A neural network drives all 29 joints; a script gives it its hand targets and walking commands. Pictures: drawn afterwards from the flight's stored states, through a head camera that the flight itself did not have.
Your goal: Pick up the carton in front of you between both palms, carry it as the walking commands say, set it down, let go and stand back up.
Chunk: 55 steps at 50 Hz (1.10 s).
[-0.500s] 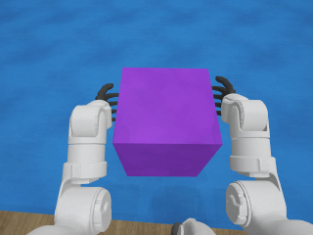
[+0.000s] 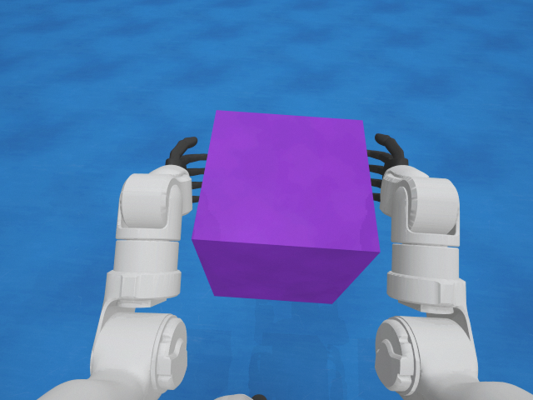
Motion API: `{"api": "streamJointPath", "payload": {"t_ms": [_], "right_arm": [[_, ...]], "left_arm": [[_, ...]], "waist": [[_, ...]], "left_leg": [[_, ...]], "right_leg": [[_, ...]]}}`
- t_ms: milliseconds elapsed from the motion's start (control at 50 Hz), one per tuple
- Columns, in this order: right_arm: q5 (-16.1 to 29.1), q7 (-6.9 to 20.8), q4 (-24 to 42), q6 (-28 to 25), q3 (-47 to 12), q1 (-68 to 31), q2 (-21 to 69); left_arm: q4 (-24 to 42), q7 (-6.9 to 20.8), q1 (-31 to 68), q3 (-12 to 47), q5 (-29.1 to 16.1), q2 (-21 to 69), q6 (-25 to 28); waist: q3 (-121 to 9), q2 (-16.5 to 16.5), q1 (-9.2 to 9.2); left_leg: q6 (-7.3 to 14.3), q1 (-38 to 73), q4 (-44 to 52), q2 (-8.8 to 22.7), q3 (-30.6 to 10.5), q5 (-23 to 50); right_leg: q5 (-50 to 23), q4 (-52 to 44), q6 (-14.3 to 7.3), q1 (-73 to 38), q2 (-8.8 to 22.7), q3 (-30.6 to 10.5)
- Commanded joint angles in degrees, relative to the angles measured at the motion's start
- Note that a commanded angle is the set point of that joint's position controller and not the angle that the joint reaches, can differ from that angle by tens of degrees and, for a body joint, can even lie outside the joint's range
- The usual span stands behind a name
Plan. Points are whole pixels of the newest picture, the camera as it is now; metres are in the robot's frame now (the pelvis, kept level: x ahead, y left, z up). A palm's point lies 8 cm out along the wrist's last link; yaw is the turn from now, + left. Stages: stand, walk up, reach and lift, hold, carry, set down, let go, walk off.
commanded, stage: carry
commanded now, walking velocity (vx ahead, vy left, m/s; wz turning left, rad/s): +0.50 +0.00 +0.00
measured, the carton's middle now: (280, 217) +0.37 +0.03 +0.07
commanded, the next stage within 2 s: none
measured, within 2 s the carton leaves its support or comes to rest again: neither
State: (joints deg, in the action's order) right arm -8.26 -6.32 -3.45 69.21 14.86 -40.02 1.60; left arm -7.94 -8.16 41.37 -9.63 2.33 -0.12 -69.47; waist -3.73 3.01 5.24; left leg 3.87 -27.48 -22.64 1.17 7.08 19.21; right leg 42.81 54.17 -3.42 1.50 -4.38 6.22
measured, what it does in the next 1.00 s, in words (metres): goes down: right foot, then left foot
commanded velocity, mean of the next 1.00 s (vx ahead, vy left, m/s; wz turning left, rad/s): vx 0.50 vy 0.00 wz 0.00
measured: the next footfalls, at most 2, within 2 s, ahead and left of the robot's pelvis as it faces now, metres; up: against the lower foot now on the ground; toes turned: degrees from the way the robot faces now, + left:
right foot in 0.46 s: +0.48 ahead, -0.03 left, +0.00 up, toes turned -1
left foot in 0.92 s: +0.77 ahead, +0.19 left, +0.00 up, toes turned +12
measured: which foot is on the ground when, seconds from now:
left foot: down 0.00-0.46, up 0.48-0.90, down 0.92-1.00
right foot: down 0.00-0.04, up 0.06-0.44, down 0.46-0.96, up 0.98-1.00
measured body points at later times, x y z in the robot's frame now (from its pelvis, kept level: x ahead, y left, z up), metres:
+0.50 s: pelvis +0.33 +0.02 -0.04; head +0.40 +0.03 +0.41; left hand +0.67 +0.19 +0.01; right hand +0.70 -0.11 +0.01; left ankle +0.15 +0.05 -0.71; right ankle +0.45 -0.03 -0.76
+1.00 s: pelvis +0.66 +0.09 -0.03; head +0.64 +0.09 +0.42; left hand +0.94 +0.24 +0.05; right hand +0.95 -0.06 +0.06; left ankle +0.73 +0.18 -0.76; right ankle +0.48 -0.02 -0.69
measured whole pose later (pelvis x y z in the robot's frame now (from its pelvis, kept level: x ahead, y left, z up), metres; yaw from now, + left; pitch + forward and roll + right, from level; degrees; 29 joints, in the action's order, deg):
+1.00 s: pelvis +0.66 +0.09 -0.03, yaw +1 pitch +4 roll +2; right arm -7.5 -6.9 12.5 68.0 6.5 -13.1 8.3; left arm 15.3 -5.3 11.1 -7.8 7.6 7.9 -69.7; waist -7.8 -2.0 -1.2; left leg 4.3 -24.4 -30.6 1.1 12.9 -9.7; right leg 27.3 53.8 -0.9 10.9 3.0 3.0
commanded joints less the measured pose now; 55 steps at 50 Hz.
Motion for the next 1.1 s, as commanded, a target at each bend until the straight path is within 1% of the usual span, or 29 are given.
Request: {"api": "streamJointPath", "payload": {"t_ms": [0,20,40,60,80,100,120,140,220,300,380,420,440,460,480,500,540,580,640,760,840,880,900,920,940,960,980,1020,1080], "right_arm": [[22.2,13.55,-7.15,1.02,-31.89,-34.71,51.1],[23.48,13.86,-10.5,1.29,-31.21,-32.65,52.4],[25.24,14.22,-10.4,1.2,-31.04,-33.64,53.69],[28.0,14.71,-8.32,0.91,-31.98,-35.76,57.17],[30.13,15.02,-5.13,0.23,-33.37,-41.43,61.0],[32.16,15.28,-3.42,-0.09,-33.9,-43.73,64.58],[33.6,15.38,-1.03,-0.47,-34.75,-45.37,66.92],[34.59,15.33,0.39,-0.88,-35.51,-45.2,68.34],[34.39,15.16,3.5,-3.71,-39.99,-39.61,71.17],[33.58,15.68,5.15,-7.03,-45.26,-33.85,71.49],[31.55,15.62,6.56,-9.8,-47.9,-27.65,68.08],[30.9,15.37,7.32,-10.63,-48.99,-24.2,65.86],[30.83,15.33,7.77,-10.94,-49.53,-23.98,64.62],[30.4,15.26,8.49,-11.07,-49.78,-24.58,63.01],[30.38,15.26,6.89,-10.23,-49.67,-21.75,63.71],[28.92,14.8,6.24,-9.92,-48.24,-19.0,61.54],[27.51,14.12,7.67,-9.35,-46.8,-18.88,60.87],[25.55,13.28,8.25,-8.55,-45.43,-16.66,59.98],[23.16,12.58,7.93,-7.11,-44.54,-11.1,59.98],[22.45,12.96,12.98,-3.98,-47.43,-5.61,60.85],[24.64,14.46,17.8,-1.68,-49.29,-3.67,60.3],[25.29,15.23,19.17,-0.75,-49.33,-1.46,59.53],[25.51,15.56,19.32,-0.26,-49.04,0.16,59.59],[25.37,15.82,19.6,0.15,-48.5,1.39,58.91],[25.1,16.04,18.48,0.05,-48.03,1.05,58.41],[25.9,16.19,18.59,0.29,-48.03,1.49,59.35],[26.45,16.33,19.72,0.39,-48.14,0.89,60.1],[27.16,16.56,20.9,0.31,-48.65,0.21,61.6],[27.61,17.03,21.2,-0.01,-49.15,1.68,62.19]], "left_arm": [[1.8,16.6,42.38,33.7,-26.27,62.75,1.15],[0.99,15.83,43.46,31.78,-25.86,61.07,0.57],[0.86,14.97,42.62,30.66,-25.18,60.49,0.3],[3.44,14.12,44.3,30.6,-25.28,61.22,0.63],[5.94,13.31,47.5,30.02,-24.94,64.1,0.93],[8.08,12.49,48.19,30.13,-24.35,64.82,1.19],[9.28,11.81,46.45,29.88,-23.6,65.93,1.64],[10.05,11.21,43.73,29.75,-23.08,66.8,2.13],[10.96,10.26,34.78,31.5,-19.37,66.98,5.26],[11.98,10.93,29.46,36.74,-17.89,67.7,8.46],[14.36,12.02,25.44,41.31,-18.12,66.42,10.75],[15.19,12.76,24.05,42.94,-18.85,65.34,11.2],[15.31,13.12,23.08,43.34,-19.14,64.44,11.41],[14.79,13.57,21.63,43.41,-19.35,63.62,11.44],[13.71,13.75,19.47,42.47,-19.03,60.4,11.43],[12.51,14.08,17.26,43.17,-20.11,61.19,10.77],[16.07,15.12,20.72,44.64,-23.01,63.21,9.9],[18.72,15.92,23.42,45.36,-25.34,64.39,8.6],[19.46,16.82,19.79,44.38,-25.48,63.87,6.36],[18.54,18.6,7.09,41.11,-21.64,62.16,2.65],[21.46,18.53,0.34,40.75,-18.57,60.29,1.28],[23.06,18.42,-2.05,41.12,-18.08,60.71,0.63],[24.14,18.34,-3.13,40.98,-17.88,60.31,0.32],[26.14,18.28,-1.86,41.26,-18.04,59.0,-0.1],[28.61,18.2,1.04,42.1,-18.92,58.48,-0.86],[28.96,18.19,2.08,42.89,-19.26,58.78,-1.02],[28.67,18.18,1.92,43.02,-19.73,59.8,-0.88],[28.33,18.03,0.23,43.43,-19.83,61.89,-0.26],[27.31,17.51,-2.91,44.0,-19.34,63.59,0.6]], "waist": [[-19.24,11.21,-6.54],[-23.65,11.68,-6.94],[-25.05,9.6,-8.88],[-23.75,5.64,-9.54],[-25.41,8.08,-8.16],[-24.1,4.42,-7.77],[-24.18,3.83,-7.72],[-25.02,-0.15,-8.26],[-28.6,0.97,-8.54],[-27.47,2.23,-8.93],[-25.2,2.38,-9.07],[-27.67,4.33,-5.66],[-28.69,2.24,-2.66],[-30.19,-6.45,-2.43],[-37.16,-18.55,-2.19],[-38.22,-14.32,-1.29],[-29.24,-5.63,-2.44],[-24.99,-3.36,-3.56],[-22.43,-6.55,-3.87],[-15.2,-13.25,-3.57],[-11.46,-14.03,-3.78],[-13.36,-12.05,-4.81],[-15.84,-10.17,-5.53],[-19.05,-2.05,-6.72],[-21.42,12.43,-6.7],[-18.98,12.09,-6.62],[-18.35,7.81,-6.64],[-17.57,-1.17,-6.14],[-17.0,2.93,-5.65]], "left_leg": [[1.79,41.34,-12.8,9.79,-6.88,19.27],[6.6,52.33,-20.47,16.7,-21.33,24.61],[9.18,49.75,-14.0,17.81,-28.87,3.89],[7.99,41.83,-1.52,16.78,-36.2,-22.24],[9.99,41.49,-0.7,20.01,-41.69,-24.32],[7.55,37.73,-2.03,16.98,-37.66,-17.11],[6.71,36.28,-3.77,14.65,-32.18,-9.24],[6.83,34.91,-3.31,13.64,-28.26,-9.8],[7.27,40.71,-8.33,12.17,-21.95,7.66],[5.15,41.09,-7.26,8.65,-14.84,19.96],[1.83,39.85,-9.51,4.45,-7.01,30.43],[-0.49,35.1,-18.32,5.59,-3.34,32.76],[-1.91,28.08,-24.98,5.07,-1.57,24.87],[-2.72,15.0,-33.5,1.73,-1.79,-11.44],[-6.15,-5.47,-52.57,-6.64,-5.34,-50.17],[-4.47,-12.12,-59.39,-4.41,-10.02,-50.88],[-2.92,-15.53,-50.78,-0.89,-9.3,-44.03],[-3.7,-10.95,-40.93,0.51,-7.95,-39.8],[-5.16,-7.44,-27.91,-0.19,-4.26,-40.15],[-5.56,-5.59,-10.9,-0.63,2.03,-26.38],[-4.44,0.0,-4.13,-0.51,4.32,-21.65],[-3.3,13.07,-0.89,-2.88,8.02,-22.39],[-2.55,23.73,-2.08,-1.73,6.57,-27.02],[-0.11,32.14,1.34,8.96,-9.94,-35.39],[8.75,41.9,6.36,21.39,-34.47,-38.82],[10.91,41.09,8.86,22.77,-38.04,-31.22],[10.33,38.45,7.66,21.61,-32.19,-24.72],[6.69,31.86,8.39,19.25,-22.29,-22.35],[4.09,26.53,12.26,16.29,-12.58,-27.06]], "right_leg": [[-12.06,30.36,0.34,24.22,2.23,-1.77],[-4.04,36.45,0.67,37.27,0.57,-8.02],[-9.08,34.81,0.15,40.35,1.28,-8.1],[-12.88,29.91,0.44,40.34,2.07,-7.19],[-13.95,32.01,0.79,41.19,3.31,-8.52],[-17.26,29.16,0.83,40.43,4.55,-8.5],[-20.5,28.27,0.63,40.41,5.0,-8.14],[-22.3,24.81,0.81,40.07,5.78,-7.93],[-20.63,16.52,0.19,46.44,6.93,-5.59],[-30.22,3.42,-0.23,44.51,5.0,-1.21],[-42.13,-22.01,-0.16,29.48,-1.42,5.66],[-50.25,-31.4,-0.72,12.09,-1.21,5.88],[-54.84,-34.56,-1.06,0.04,1.77,4.17],[-73.6,-28.57,-2.88,-13.63,12.09,-8.37],[-79.15,-24.3,-16.44,-32.08,26.65,-32.8],[-63.83,-27.62,-18.19,-33.47,27.27,-36.81],[-58.09,-32.12,-11.89,-24.87,22.63,-28.28],[-57.98,-35.66,-8.38,-16.35,21.03,-22.46],[-61.01,-38.09,-6.89,-12.44,19.69,-16.68],[-66.5,-38.69,-3.98,-8.73,15.68,-6.05],[-67.08,-36.74,-2.5,-6.9,15.54,-2.42],[-67.65,-27.66,-0.83,-1.58,14.36,1.51],[-62.44,-20.46,0.28,5.14,13.22,2.94],[-47.03,-7.04,2.14,13.87,10.66,4.04],[-28.31,7.65,3.97,30.19,3.9,2.1],[-14.49,16.2,2.78,37.7,3.75,-3.28],[-14.68,19.72,1.72,38.72,6.62,-5.57],[-21.15,14.19,1.47,36.54,10.81,-6.89],[-25.12,1.87,2.89,31.66,10.7,-3.8]]}}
